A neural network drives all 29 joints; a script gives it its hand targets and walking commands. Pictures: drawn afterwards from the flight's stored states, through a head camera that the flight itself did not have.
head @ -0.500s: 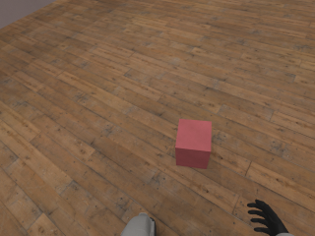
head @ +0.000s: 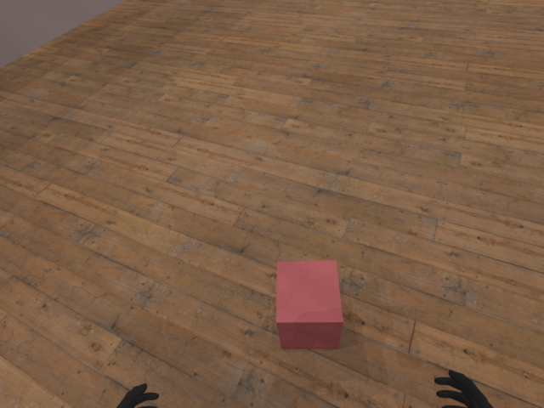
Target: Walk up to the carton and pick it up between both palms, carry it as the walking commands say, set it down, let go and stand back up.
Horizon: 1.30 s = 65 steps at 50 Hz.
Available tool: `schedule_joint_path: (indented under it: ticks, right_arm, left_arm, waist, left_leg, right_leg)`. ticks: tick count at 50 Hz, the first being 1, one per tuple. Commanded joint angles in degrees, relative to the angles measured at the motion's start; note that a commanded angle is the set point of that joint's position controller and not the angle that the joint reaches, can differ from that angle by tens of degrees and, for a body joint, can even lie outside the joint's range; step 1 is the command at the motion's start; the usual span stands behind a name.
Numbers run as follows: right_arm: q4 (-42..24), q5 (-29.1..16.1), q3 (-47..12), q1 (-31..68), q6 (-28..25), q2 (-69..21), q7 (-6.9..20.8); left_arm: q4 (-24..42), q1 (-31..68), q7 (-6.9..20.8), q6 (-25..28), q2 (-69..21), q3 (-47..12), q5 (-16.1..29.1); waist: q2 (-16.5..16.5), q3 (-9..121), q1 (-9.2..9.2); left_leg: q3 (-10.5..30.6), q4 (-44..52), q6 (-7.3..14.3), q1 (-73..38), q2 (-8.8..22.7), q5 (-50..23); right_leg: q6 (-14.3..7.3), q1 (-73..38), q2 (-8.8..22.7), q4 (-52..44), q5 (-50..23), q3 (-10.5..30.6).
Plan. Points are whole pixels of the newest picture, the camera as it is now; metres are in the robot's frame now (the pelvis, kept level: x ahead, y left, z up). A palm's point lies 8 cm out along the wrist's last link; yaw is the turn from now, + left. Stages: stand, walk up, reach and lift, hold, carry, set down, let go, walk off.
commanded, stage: walk up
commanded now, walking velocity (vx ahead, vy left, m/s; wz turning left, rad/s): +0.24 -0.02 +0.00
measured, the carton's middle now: (308, 306) +0.54 -0.04 -0.64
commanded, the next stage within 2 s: stand in 1.72 s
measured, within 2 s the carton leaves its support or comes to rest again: neither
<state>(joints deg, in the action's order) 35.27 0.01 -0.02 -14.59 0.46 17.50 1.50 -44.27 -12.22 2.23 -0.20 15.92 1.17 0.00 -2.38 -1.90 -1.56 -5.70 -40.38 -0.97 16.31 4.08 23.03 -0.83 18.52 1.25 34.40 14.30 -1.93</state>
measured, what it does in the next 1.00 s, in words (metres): steps on the spot: left foot, then right foot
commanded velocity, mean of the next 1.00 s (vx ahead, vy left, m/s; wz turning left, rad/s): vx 0.08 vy -0.06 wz -0.04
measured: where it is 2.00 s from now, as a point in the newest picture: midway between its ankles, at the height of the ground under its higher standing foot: outside the picture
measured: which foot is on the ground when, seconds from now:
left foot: up 0.00-0.26, down 0.28-0.64, up 0.66-0.98, down 1.00-1.00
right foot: down 0.00-0.28, up 0.30-0.62, down 0.64-1.00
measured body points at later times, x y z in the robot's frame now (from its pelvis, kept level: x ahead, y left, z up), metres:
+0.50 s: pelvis +0.07 +0.00 +0.01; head +0.11 +0.02 +0.46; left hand +0.19 +0.25 -0.13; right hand +0.18 -0.28 -0.08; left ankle +0.10 +0.14 -0.73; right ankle +0.04 -0.14 -0.65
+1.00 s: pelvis +0.06 -0.04 +0.01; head +0.07 -0.04 +0.46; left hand +0.19 +0.21 -0.11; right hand +0.16 -0.31 -0.10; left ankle +0.04 +0.08 -0.73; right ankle +0.07 -0.15 -0.73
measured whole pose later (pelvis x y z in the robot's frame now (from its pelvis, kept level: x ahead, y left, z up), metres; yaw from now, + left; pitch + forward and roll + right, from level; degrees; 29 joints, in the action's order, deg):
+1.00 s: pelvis +0.06 -0.04 +0.01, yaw -3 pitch +0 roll +0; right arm 37.0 0.0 0.0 -15.0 3.2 16.4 -0.5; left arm -42.5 -13.5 0.9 -1.8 14.2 2.1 0.0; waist -0.6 -1.1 -1.6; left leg -5.9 -30.9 -2.4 11.3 3.2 23.9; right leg -1.4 14.9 0.0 29.3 15.5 -1.7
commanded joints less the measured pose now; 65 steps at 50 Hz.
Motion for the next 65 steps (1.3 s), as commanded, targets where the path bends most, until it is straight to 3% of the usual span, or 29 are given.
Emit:
schedule_joint_path:
  ticks: [1, 5, 9, 11, 12, 13, 14, 16, 20, 26, 28, 30, 31, 32, 34, 39, 43, 44, 45, 46, 47, 48, 49, 50, 51, 53, 58, 62, 65]
  right_arm:
    - [0.4, 1.4, 4.0, 0.6, 0.1, 3.2, -0.7]
    - [0.3, 0.9, 2.6, 3.2, -0.3, 1.0, -0.2]
    - [-0.3, 0.6, 1.2, 4.4, -0.5, -0.9, -0.5]
    - [1.0, 1.2, 1.2, -1.5, -1.3, -0.3, -1.4]
    - [1.8, 0.4, 2.6, -4.4, -1.7, 2.3, -2.4]
    - [2.0, 0.7, 4.3, -7.6, -1.9, 6.0, -3.0]
    - [3.5, 0.3, 6.7, -15.8, -1.2, 12.0, -4.3]
    - [3.7, 0.2, 6.4, -14.2, -0.2, 10.4, -4.1]
    - [1.0, 1.1, 5.0, -3.5, 0.8, 7.7, -5.1]
    - [1.2, 2.0, 5.5, -0.4, 0.6, 9.2, -4.5]
    - [1.0, 2.1, 4.1, 3.6, 1.3, 6.7, -2.8]
    - [2.6, 1.5, 1.8, -3.4, 2.1, 1.0, -2.1]
    - [1.3, 1.3, 0.7, -6.1, 2.3, -1.8, -2.1]
    - [1.2, 1.4, 1.4, -5.1, 3.5, -1.8, -2.1]
    - [2.5, 1.3, 2.4, -3.7, 3.9, 0.2, -1.5]
    - [3.6, 0.8, 1.8, -4.9, 3.0, 0.1, -1.3]
    - [3.0, 0.8, 1.4, -3.2, 2.4, -0.2, -1.3]
    - [4.0, -0.2, 2.6, -5.3, 2.0, -0.3, -1.6]
    - [4.5, 0.4, 2.9, -6.0, 2.2, 1.7, -0.8]
    - [4.1, 0.5, 3.0, -5.4, 2.4, 2.4, -0.2]
    - [4.3, 0.2, 3.0, -6.6, 1.3, 1.0, -0.7]
    - [6.0, 0.6, 3.2, -9.9, 0.6, 1.0, -0.9]
    - [7.5, 1.2, 4.0, -14.6, 0.0, 3.6, -1.3]
    - [8.3, 2.1, 5.2, -18.6, -0.7, 9.2, -1.8]
    - [7.0, 2.5, 5.6, -15.7, -0.6, 10.1, -2.3]
    - [6.4, 1.6, 4.9, -10.6, -1.3, 6.8, -2.4]
    - [6.2, 1.9, 4.2, -10.4, -2.7, 5.1, -2.3]
    - [6.7, 1.9, 4.4, -9.8, -2.0, 5.6, -2.0]
    - [6.3, 1.1, 4.4, -8.3, -1.2, 6.2, -2.0]
  left_arm:
    - [2.4, -5.5, -1.5, 1.1, 9.1, 3.0, -1.6]
    - [1.0, -9.3, -2.1, 2.3, 7.1, 2.5, -1.7]
    - [1.0, -8.6, -2.1, 1.4, 8.3, 2.9, -1.5]
    - [1.9, -6.0, -2.1, 0.7, 8.4, 3.1, -0.6]
    - [1.9, -6.0, -2.4, 0.5, 5.3, 2.8, 0.6]
    - [3.1, -7.3, -2.5, 0.4, 3.0, 2.5, 1.1]
    - [4.6, -6.7, -1.8, -0.9, 0.7, 3.0, 0.6]
    - [5.3, -5.7, -1.3, -3.1, 3.4, 4.2, 0.3]
    - [5.7, -5.1, 0.3, -4.8, 4.2, 4.5, -1.2]
    - [7.0, -0.7, 1.0, -4.8, 2.8, 2.8, -0.9]
    - [4.6, -2.6, -0.1, -2.9, 0.7, 1.5, -0.6]
    - [1.6, -5.0, -0.8, -1.3, 2.4, 2.1, -1.5]
    - [2.7, -4.7, -1.1, -0.9, 7.0, 3.0, -2.2]
    - [3.5, -2.1, -1.4, -0.8, 8.5, 3.1, -1.9]
    - [4.8, 3.7, -2.0, -0.7, 5.6, 2.1, -2.3]
    - [5.1, 0.3, -2.4, 0.1, 3.9, 1.7, -1.7]
    - [5.1, 0.0, -2.2, -0.5, 5.0, 2.2, -1.6]
    - [4.1, -1.7, -2.0, -0.8, 6.2, 3.7, -2.3]
    - [3.3, -6.7, -1.8, -1.0, 10.9, 5.4, -2.5]
    - [3.4, -5.5, -1.8, -1.5, 12.7, 5.5, -2.7]
    - [3.9, 0.1, -1.1, -1.9, 11.1, 4.3, -2.5]
    - [5.2, 2.6, -0.9, -1.6, 8.8, 3.7, -2.4]
    - [6.3, 4.1, -0.7, -1.3, 6.0, 3.3, -2.2]
    - [7.7, 5.5, -0.4, -1.0, 1.6, 2.6, -1.8]
    - [8.7, 8.3, -0.4, -0.7, 2.7, 3.1, -2.1]
    - [7.4, 5.4, 0.3, -0.1, 3.5, 2.8, -2.1]
    - [6.5, 5.5, 1.1, -0.2, 1.7, 1.7, -1.8]
    - [6.0, 5.5, 0.9, -0.3, 0.5, 1.5, -1.8]
    - [2.9, -1.2, -0.2, 0.8, 0.2, 1.6, -2.3]
  waist:
    - [13.6, -1.6, 3.33]
    - [12.9, 4.2, 4.24]
    - [13.5, 4.3, 3.97]
    - [11.3, 8.0, 0.42]
    - [7.8, 8.5, -0.86]
    - [-0.7, 12.6, -1.2]
    - [-12.9, 12.9, -2.34]
    - [-7.7, 9.7, -2.3]
    - [-9.2, 5.2, 1.19]
    - [-13.6, 4.2, 1.02]
    - [-14.5, 5.1, 1.77]
    - [2.0, 4.7, 2.23]
    - [18.2, 2.9, 1.35]
    - [18.9, 0.2, 0.33]
    - [16.6, -1.6, -0.14]
    - [11.7, 5.2, 1.08]
    - [11.3, 5.8, 1.49]
    - [12.9, 5.5, 0.89]
    - [13.8, 8.2, 2.99]
    - [15.7, 3.9, 2.43]
    - [18.2, 1.4, -1.07]
    - [13.5, 0.6, -3.42]
    - [2.6, -0.8, -5.51]
    - [-15.9, -2.6, -6.58]
    - [-13.9, -7.1, -5.28]
    - [-5.6, -6.3, -1.65]
    - [-6.6, -1.7, -1.83]
    - [-10.2, -1.5, -1.89]
    - [-6.8, 3.1, 1.41]
  left_leg:
    - [4.3, -17.8, -1.1, 18.4, 0.6, 5.2]
    - [1.0, -9.8, -1.4, 13.1, -1.4, 2.1]
    - [-2.0, 5.9, -0.6, 5.6, -4.0, -0.3]
    - [-3.4, 16.7, 0.0, -5.9, -4.3, -14.8]
    - [-0.2, 17.7, 0.7, -11.4, 0.6, -26.7]
    - [6.3, 13.2, 2.8, -19.8, 10.4, -53.1]
    - [22.6, 11.9, 7.2, -29.8, 28.1, -84.2]
    - [15.5, 14.9, 11.9, -18.4, 25.7, -63.0]
    - [10.6, 17.1, 9.2, -7.4, 19.6, -48.1]
    - [5.4, 18.6, 6.7, -2.9, 15.8, -29.6]
    - [3.4, 15.2, 5.2, -0.8, 9.3, -16.5]
    - [1.2, 7.9, 3.3, 3.7, 2.8, -4.3]
    - [1.4, -0.3, 0.4, 10.1, -0.7, 10.6]
    - [6.2, -5.5, 0.2, 6.9, -1.0, 11.1]
    - [7.1, -5.8, -0.4, 3.6, -0.5, 3.8]
    - [5.4, -1.6, -0.6, 2.7, -1.7, 2.7]
    - [3.1, 9.9, -0.1, -1.2, -3.4, 0.3]
    - [-1.4, 11.0, -1.1, -2.2, -4.1, 3.9]
    - [-3.1, 6.3, 0.1, 0.8, -5.0, 4.5]
    - [-1.7, 4.5, 0.4, 0.7, -3.7, 6.9]
    - [-1.5, 8.7, 0.4, -9.9, -3.6, 6.7]
    - [-2.6, 13.8, 0.6, -15.8, -4.5, 3.1]
    - [6.8, 21.2, 2.6, -20.4, 2.8, 7.3]
    - [29.4, 33.2, 6.2, -20.2, 19.3, 18.9]
    - [31.1, 36.5, 8.8, -13.1, 22.7, 18.5]
    - [22.3, 32.9, 8.6, -13.8, 17.8, 4.6]
    - [8.7, 26.3, 7.0, -17.1, 11.8, -27.5]
    - [5.2, 24.1, 7.4, -12.0, 10.2, -23.3]
    - [3.4, 14.7, 5.1, -8.3, 7.2, -25.2]
  right_leg:
    - [-8.4, -11.1, 17.0, -22.1, -1.6, 21.5]
    - [-6.9, -16.5, 12.0, -16.0, -30.4, 11.7]
    - [-7.8, -16.4, 10.2, -10.8, -35.7, 8.2]
    - [-5.4, -12.9, 7.3, -4.4, -35.1, 5.0]
    - [-2.2, -9.9, 4.3, 0.9, -36.4, 2.1]
    - [1.0, -1.3, 2.4, 9.6, -22.3, 0.0]
    - [3.4, 16.7, -3.8, 21.6, 21.3, -2.2]
    - [3.9, 14.5, -0.8, 33.2, 18.8, 5.6]
    - [5.8, 12.3, -1.8, 37.7, 11.1, 5.8]
    - [3.9, 3.4, 0.4, 14.3, 9.5, 2.8]
    - [3.0, -7.5, -1.9, -6.7, -0.6, -0.6]
    - [2.8, -15.6, 2.4, -16.6, -9.6, 2.4]
    - [-0.4, -12.4, 15.6, -19.0, -19.4, 19.1]
    - [-3.0, -2.8, 19.7, -23.1, -12.3, 23.1]
    - [-4.6, -0.5, 13.7, -23.0, -7.4, 17.6]
    - [-4.4, -12.3, 10.9, -15.2, -30.8, 10.7]
    - [-5.5, -13.5, 9.7, -13.7, -24.2, 11.0]
    - [-4.6, -13.0, 10.7, -13.9, -14.4, 10.1]
    - [-5.7, -13.9, 15.2, -19.0, 19.3, 18.3]
    - [-6.2, -8.4, 16.9, -23.6, 31.7, 21.8]
    - [-5.6, 3.3, 10.8, -21.7, 32.0, 15.3]
    - [-3.4, 9.4, 6.8, -18.1, 29.6, 10.2]
    - [-0.5, 16.3, 2.5, -6.9, 24.7, 4.6]
    - [1.4, 24.1, -3.1, 12.7, 17.8, -2.4]
    - [1.4, 23.7, 0.3, 17.7, 13.9, 1.3]
    - [2.1, 21.2, 1.5, 21.7, 8.2, 2.5]
    - [2.9, 14.1, 0.5, 13.3, 3.6, -2.0]
    - [2.4, 5.3, -0.2, 3.7, 4.9, -4.6]
    - [0.9, -9.1, -2.2, -12.1, -2.7, -6.3]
